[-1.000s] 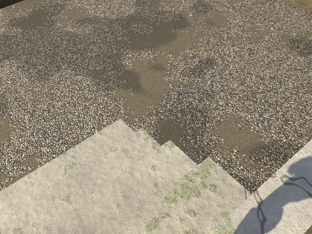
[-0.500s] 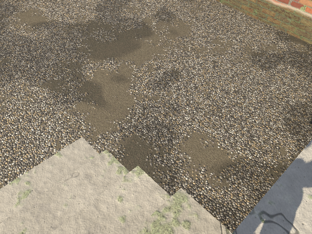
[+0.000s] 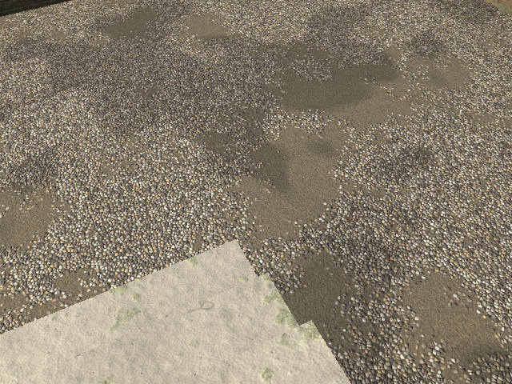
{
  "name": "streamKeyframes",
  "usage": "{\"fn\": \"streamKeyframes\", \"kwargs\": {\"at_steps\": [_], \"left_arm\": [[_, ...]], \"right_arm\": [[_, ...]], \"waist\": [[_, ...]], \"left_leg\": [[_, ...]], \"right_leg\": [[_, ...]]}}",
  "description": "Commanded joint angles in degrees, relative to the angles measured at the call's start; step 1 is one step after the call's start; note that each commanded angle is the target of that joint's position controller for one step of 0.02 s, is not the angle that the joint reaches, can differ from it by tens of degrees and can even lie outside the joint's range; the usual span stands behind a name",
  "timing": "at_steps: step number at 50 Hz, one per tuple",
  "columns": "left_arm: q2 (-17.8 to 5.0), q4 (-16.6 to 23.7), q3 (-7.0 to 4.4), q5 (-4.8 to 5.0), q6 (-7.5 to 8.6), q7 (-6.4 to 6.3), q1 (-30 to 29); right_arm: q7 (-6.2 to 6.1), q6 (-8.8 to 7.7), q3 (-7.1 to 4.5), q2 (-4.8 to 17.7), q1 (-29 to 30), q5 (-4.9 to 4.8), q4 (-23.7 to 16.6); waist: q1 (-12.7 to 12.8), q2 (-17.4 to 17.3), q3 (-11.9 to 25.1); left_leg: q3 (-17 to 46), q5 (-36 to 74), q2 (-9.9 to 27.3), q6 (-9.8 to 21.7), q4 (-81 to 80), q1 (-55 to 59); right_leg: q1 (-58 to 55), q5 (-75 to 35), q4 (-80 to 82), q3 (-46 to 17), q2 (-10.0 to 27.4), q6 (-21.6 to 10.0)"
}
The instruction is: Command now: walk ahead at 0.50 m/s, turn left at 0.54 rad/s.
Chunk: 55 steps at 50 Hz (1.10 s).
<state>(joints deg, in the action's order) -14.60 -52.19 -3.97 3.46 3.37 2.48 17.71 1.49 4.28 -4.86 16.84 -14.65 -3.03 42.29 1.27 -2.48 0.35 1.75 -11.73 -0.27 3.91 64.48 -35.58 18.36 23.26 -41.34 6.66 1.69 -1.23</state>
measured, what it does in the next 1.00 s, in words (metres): goes down, turning left: left foot 0.18 m lower, then right foot 0.18 m lower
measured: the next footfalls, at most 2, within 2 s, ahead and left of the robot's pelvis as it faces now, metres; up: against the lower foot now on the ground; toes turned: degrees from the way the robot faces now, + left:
left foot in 0.28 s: +0.23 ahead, +0.13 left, -0.18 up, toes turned +10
right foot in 0.76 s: +0.61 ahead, +0.01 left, -0.36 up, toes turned +23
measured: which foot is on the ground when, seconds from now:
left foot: up 0.00-0.26, down 0.28-0.76, up 0.78-1.00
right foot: down 0.00-0.30, up 0.32-0.74, down 0.76-1.00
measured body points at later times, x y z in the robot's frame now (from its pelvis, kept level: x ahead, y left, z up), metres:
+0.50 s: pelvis +0.24 +0.06 -0.19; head +0.26 +0.07 +0.26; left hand +0.29 +0.32 -0.31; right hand +0.27 -0.17 -0.33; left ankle +0.19 +0.13 -0.89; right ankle +0.38 -0.08 -0.81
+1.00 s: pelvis +0.50 +0.06 -0.35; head +0.51 +0.05 +0.10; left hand +0.33 +0.24 -0.48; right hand +0.67 -0.11 -0.49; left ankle +0.54 +0.26 -0.92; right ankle +0.57 -0.01 -1.07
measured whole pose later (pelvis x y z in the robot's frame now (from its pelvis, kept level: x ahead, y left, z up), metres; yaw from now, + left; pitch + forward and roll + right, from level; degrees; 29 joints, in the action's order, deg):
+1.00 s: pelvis +0.50 +0.06 -0.35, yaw +35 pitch +0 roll -3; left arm -12.6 -56.0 0.7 -7.0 8.8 -0.8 27.3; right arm 5.5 -2.0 1.9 14.0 -21.4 3.6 48.3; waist 0.7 -4.2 1.0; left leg 4.7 -0.8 3.6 1.0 84.3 -58.9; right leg 17.8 17.2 -34.5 13.3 0.6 -3.3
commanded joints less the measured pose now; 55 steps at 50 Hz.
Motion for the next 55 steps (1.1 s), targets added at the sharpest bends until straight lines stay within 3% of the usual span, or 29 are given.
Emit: {"fn": "streamKeyframes", "kwargs": {"at_steps": [1, 2, 3, 4, 5, 10, 11, 14, 15, 16, 17, 18, 19, 21, 24, 27, 28, 30, 32, 34, 37, 38, 39, 40, 42, 43, 45, 48, 55], "left_arm": [[-5.5, 4.3, -0.7, -0.3, 1.71, -2.15, -4.2], [-5.4, 4.3, -0.64, -0.57, 1.25, -2.51, -1.8], [-9.2, 1.6, -1.07, -7.98, 2.57, -3.55, 4.1], [-2.7, 4.5, 0.06, -0.88, 1.77, -3.3, -0.2], [-2.8, 5.2, 0.67, 0.65, 1.36, -3.15, 0.4], [-4.7, 4.1, 0.89, -0.01, -1.39, -4.32, 4.5], [0.1, -2.5, 5.53, -15.28, 2.26, -2.55, 16.3], [-9.5, -4.3, 2.51, -13.02, 2.81, 0.12, 7.4], [-5.4, 4.4, 2.52, 7.78, -1.01, -3.53, 2.2], [-8.1, 7.4, 1.59, 6.53, -1.97, -4.58, 8.3], [-1.5, 4.9, 6.58, -12.78, 1.66, 1.54, 10.9], [-7.7, 9.6, 3.61, -9.66, 3.55, 1.74, -1.7], [-3.9, 13.7, 4.95, -7.64, 5.22, 0.42, -3.2], [-5.2, 8.9, 4.78, -8.32, 4.34, -2.16, -0.2], [0.4, 7.9, 7.08, -11.25, -1.5, -2.02, -2.6], [-0.3, 6.2, 7.68, -11.5, -0.54, -1.73, 6.5], [-1.3, 8.2, 7.87, -10.56, 0.02, -1.36, -1.7], [-1.3, 11.7, 7.87, -13.0, -0.03, 0.44, -20.9], [0.8, 11.5, 8.65, -11.19, -0.54, 1.71, -25.6], [0.5, 12.8, 7.95, -8.37, -1.26, 1.64, -14.5], [-9.5, 5.3, 2.77, -6.98, -0.23, -0.24, 11.7], [-15.1, -0.3, 0.18, -6.83, 1.05, 0.2, 22.2], [-13.6, -3.5, -0.01, -9.14, 2.02, 1.65, 29.5], [-16.0, 1.5, -0.55, -9.66, 2.04, 3.49, 19.1], [-9.0, 4.6, 1.47, -8.15, 0.76, 2.93, 4.7], [-4.8, 5.3, 3.16, -8.98, 0.98, 1.94, 0.7], [1.7, 3.1, 4.8, -9.27, 3.5, -0.88, 4.2], [0.5, -0.6, 4.92, -10.29, 7.74, -4.87, 10.3], [-0.5, -3.7, 6.35, -10.81, 6.96, -1.41, 7.8]], "right_arm": [[1.3, -0.1, -2.27, 4.4, 4.6, 0.46, -2.9], [1.64, -0.07, -2.36, 3.9, 6.6, 0.12, -3.0], [1.7, -0.86, -0.41, -0.3, 6.5, 7.08, -4.6], [1.62, 0.42, -2.56, 4.0, 11.1, 0.41, -3.3], [2.15, 0.84, -2.09, 3.7, 16.5, -0.84, -5.1], [3.41, -0.14, -2.13, 1.9, 18.6, -1.03, -4.3], [2.48, -4.63, 3.02, -6.3, 3.4, 16.07, -1.0], [2.06, -7.59, -2.06, 5.5, -14.4, 11.1, 5.2], [2.92, -6.95, -4.25, 9.3, -11.7, -2.33, 6.1], [4.28, -6.09, -3.78, 11.8, -15.4, -3.12, 6.1], [2.44, -8.75, -2.56, 11.9, -32.1, 9.24, 10.2], [2.32, -9.79, -3.02, 11.6, -28.8, 11.35, 10.6], [2.79, -11.13, -0.86, 10.0, -15.4, 9.99, 7.9], [3.42, -12.43, 2.64, 1.5, -2.2, 8.22, 5.8], [2.79, -12.15, 3.95, 1.8, -3.2, 6.95, 6.7], [2.92, -12.88, 3.58, 5.7, -0.1, 8.61, 2.7], [1.24, -13.82, 4.34, 2.0, -6.5, 9.56, 5.2], [-2.51, -13.5, 5.51, -4.3, -31.9, 5.76, 13.9], [-3.02, -11.35, 5.86, -6.8, -29.9, 4.61, 11.9], [2.12, -9.17, 4.88, 3.6, -16.3, 10.08, 8.0], [3.14, -9.8, 4.81, 6.7, -8.8, 7.29, 2.5], [4.74, -10.1, 4.96, 6.8, -10.7, 8.15, 3.9], [5.73, -10.13, 6.94, -2.0, -20.5, 7.22, 7.3], [5.63, -9.34, 6.91, -5.0, -35.9, 5.86, 8.4], [3.66, -6.9, 6.51, 0.1, -18.9, 6.81, 2.8], [2.35, -6.17, 7.68, -3.2, -18.4, 7.22, 4.4], [2.93, -6.22, 8.66, -6.8, -20.3, 6.52, 5.7], [4.94, -6.54, 7.43, -2.8, -13.1, 6.85, 5.0], [4.89, -7.45, 5.52, -1.2, -2.9, 8.23, 3.2]], "waist": [[-0.5, 7.7, -1.6], [1.1, 8.9, -0.3], [-0.5, 10.8, -1.6], [3.0, 7.4, -2.4], [5.2, 6.4, -4.8], [9.1, 10.3, -6.2], [0.4, 0.4, -10.8], [-11.0, -2.9, -5.7], [-5.5, -0.7, -0.5], [-5.6, -13.7, 15.5], [-14.1, -16.9, 32.4], [-15.9, -3.0, 10.4], [-9.2, 3.2, 3.5], [-0.1, 4.2, -5.8], [1.6, 1.1, -1.2], [5.5, 4.8, 1.3], [-0.8, 5.0, 0.4], [-16.2, 0.8, -3.8], [-18.0, 5.4, -4.6], [-6.4, -4.0, -6.9], [8.5, 2.6, -8.7], [10.1, 7.8, -4.5], [6.4, 14.4, 12.5], [-3.6, 14.4, 25.0], [0.4, 5.9, 6.9], [-3.2, 1.1, -0.1], [-7.2, 0.8, -7.7], [-0.7, 8.4, -7.1], [-3.7, 2.8, -3.5]], "left_leg": [[1.6, 23.8, -0.1, -0.6, -10.5, 1.5], [2.3, 26.3, -0.5, -0.3, -11.9, -0.4], [1.6, 35.7, -0.4, 1.0, -11.6, 1.1], [3.7, 29.1, -1.9, 1.2, -16.0, -3.6], [2.4, 31.2, -2.2, 0.8, -21.2, -3.7], [-0.2, 32.2, -2.0, 1.2, -30.0, 8.4], [0.2, 41.2, 5.6, 2.6, -35.0, 19.0], [-5.6, 24.9, 0.5, 3.5, -41.7, 42.4], [1.1, 62.1, 2.0, 4.2, -37.0, 48.2], [15.0, 86.2, 11.7, 11.5, -20.0, 74.7], [15.4, 56.7, 13.4, 17.3, -20.4, 87.0], [18.5, 52.2, 13.3, 15.8, -24.7, 70.7], [27.1, 36.0, 20.0, 16.5, -27.4, 57.0], [23.0, 16.4, 15.2, 16.7, -36.2, 18.5], [26.5, 2.8, 8.2, 18.9, -39.6, 1.1], [18.5, 8.0, 1.0, 14.4, -26.3, -11.0], [24.8, -0.6, 3.3, 12.3, -20.3, 5.4], [32.8, -13.3, 2.9, 12.6, -8.3, 48.3], [28.4, -18.1, -1.6, 10.1, -9.3, 34.2], [24.7, -28.6, -2.7, 10.3, -15.0, -17.9], [27.8, -33.6, -4.1, 5.5, 0.6, -21.1], [24.6, -16.4, -5.9, 0.9, 16.1, -14.9], [16.4, -35.7, -13.6, -3.4, 51.6, -21.4], [12.6, -32.8, -10.5, -1.5, 59.4, -29.0], [9.9, -18.0, -4.3, -4.6, 59.9, -43.9], [10.9, -8.8, -0.6, -3.9, 53.6, -37.9], [10.0, 5.3, 6.7, -2.8, 33.3, -30.1], [3.9, 16.5, 5.8, -3.1, 16.5, -25.5], [7.4, 23.0, 4.3, 1.9, 13.3, -24.8]], "right_leg": [[7.7, 2.7, 10.2, -12.2, 14.3, -5.2], [3.7, 3.8, 7.3, -12.8, 15.3, -5.3], [6.7, 12.8, 7.6, -13.0, 13.1, -5.0], [1.3, 5.1, 3.0, -11.6, 16.1, -3.7], [2.2, 4.9, 0.9, -9.5, 15.7, -2.6], [4.0, -1.7, -11.1, -3.7, 15.1, -0.1], [11.4, 9.7, -7.8, -9.1, 17.0, -0.8], [12.8, -5.7, -35.4, -3.1, 12.4, 0.3], [25.2, 9.0, -63.9, 11.4, 4.4, -0.1], [44.3, 26.0, -84.6, 3.6, 3.0, 1.5], [41.0, 19.4, -76.5, -11.7, 2.8, 3.4], [53.1, 19.2, -80.9, -8.1, 0.7, 5.3], [57.5, 6.0, -68.8, -15.4, 3.4, 6.9], [41.1, -11.5, -38.9, -17.0, 9.1, 4.9], [24.5, -18.4, -27.0, -12.5, 8.0, 4.2], [1.4, -21.7, -28.7, -4.1, 1.6, 3.9], [18.2, -29.4, -22.8, -15.7, 5.2, 5.2], [62.0, -30.5, -3.2, -17.2, 4.1, 5.2], [45.8, -48.2, 24.6, -13.8, 4.4, 2.7], [-6.3, -54.3, 6.9, -6.8, 3.0, 1.2], [-32.2, -38.0, 18.7, -5.1, 4.3, -0.4], [-37.3, -39.2, 22.2, -8.8, 8.4, -5.9], [-53.6, -78.1, 1.2, -15.5, 18.5, -19.5], [-57.6, -80.2, -3.2, -22.3, 24.7, -22.6], [-32.8, 0.6, 17.7, -35.6, 25.5, -17.1], [-16.3, 12.6, 22.5, -30.5, 23.0, -11.6], [1.5, 5.1, 25.1, -22.5, 19.4, -9.2], [7.7, 7.3, 30.4, -13.4, 16.1, -9.9], [-2.8, -11.9, 28.3, -2.5, 16.5, -10.0]]}}
Keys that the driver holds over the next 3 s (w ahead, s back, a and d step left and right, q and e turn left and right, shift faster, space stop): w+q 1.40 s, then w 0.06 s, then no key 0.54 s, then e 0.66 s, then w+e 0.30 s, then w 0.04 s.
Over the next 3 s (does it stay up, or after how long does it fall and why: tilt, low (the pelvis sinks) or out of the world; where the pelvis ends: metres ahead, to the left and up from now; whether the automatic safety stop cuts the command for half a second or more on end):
stays up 0.83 0.51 -0.53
